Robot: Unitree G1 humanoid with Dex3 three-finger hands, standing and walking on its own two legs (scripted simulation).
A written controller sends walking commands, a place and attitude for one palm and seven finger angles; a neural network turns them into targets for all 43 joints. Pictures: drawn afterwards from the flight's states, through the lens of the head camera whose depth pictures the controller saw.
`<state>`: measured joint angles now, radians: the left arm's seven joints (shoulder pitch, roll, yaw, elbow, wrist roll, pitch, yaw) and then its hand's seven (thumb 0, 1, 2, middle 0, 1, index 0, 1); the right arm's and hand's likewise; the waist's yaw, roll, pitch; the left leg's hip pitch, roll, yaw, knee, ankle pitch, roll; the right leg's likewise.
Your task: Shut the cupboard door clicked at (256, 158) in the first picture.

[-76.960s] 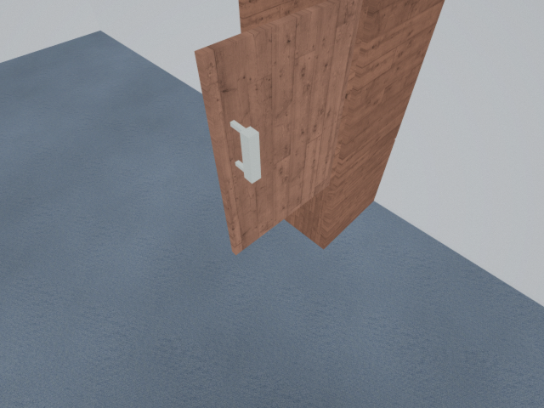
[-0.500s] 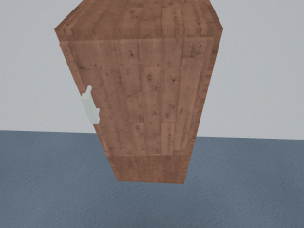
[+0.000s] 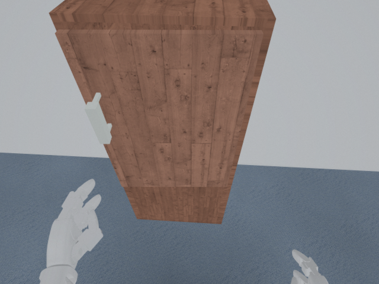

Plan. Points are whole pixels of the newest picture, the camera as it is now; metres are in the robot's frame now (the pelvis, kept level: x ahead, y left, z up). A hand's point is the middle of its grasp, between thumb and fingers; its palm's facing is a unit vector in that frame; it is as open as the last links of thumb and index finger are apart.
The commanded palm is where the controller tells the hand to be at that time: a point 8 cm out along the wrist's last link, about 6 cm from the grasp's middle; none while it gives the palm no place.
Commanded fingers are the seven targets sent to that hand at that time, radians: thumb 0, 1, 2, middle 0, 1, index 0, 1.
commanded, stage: raise the hand and make a fist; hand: left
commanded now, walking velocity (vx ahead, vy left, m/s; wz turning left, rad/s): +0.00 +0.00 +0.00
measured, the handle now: (101, 118) +0.49 +0.24 +0.08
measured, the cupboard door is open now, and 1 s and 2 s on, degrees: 3 3 3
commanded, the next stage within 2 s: bring the fist close to the handle in 1.70 s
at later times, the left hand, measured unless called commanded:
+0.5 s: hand (97, 257) +0.18 +0.18 +0.01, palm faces -0.02 -1.00 -0.05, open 4.7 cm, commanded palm +0.14 +0.24 +0.02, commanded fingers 0.00 0.90 0.90 -0.86 -1.02 -0.86 -1.02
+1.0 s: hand (80, 241) +0.19 +0.20 +0.05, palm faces +0.03 -1.00 -0.06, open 3.1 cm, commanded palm +0.17 +0.26 +0.06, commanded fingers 0.00 0.90 0.90 -1.30 -1.50 -1.30 -1.50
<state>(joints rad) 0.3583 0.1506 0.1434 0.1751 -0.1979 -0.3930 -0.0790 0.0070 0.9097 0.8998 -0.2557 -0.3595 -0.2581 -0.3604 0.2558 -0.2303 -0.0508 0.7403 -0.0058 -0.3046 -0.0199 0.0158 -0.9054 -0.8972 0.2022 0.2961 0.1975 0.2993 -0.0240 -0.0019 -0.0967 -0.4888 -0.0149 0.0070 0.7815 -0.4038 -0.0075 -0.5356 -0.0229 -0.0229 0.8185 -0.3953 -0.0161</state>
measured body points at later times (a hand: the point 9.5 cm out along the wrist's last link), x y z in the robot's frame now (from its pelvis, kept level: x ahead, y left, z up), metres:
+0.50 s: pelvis -0.03 +0.00 -0.05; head +0.02 -0.01 +0.39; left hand +0.17 +0.24 +0.01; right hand +0.15 -0.21 -0.14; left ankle -0.01 +0.12 -0.71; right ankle +0.01 -0.11 -0.71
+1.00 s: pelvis -0.01 +0.02 -0.03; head +0.02 +0.02 +0.42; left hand +0.19 +0.26 +0.06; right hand +0.19 -0.20 -0.08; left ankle -0.01 +0.12 -0.71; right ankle +0.01 -0.11 -0.71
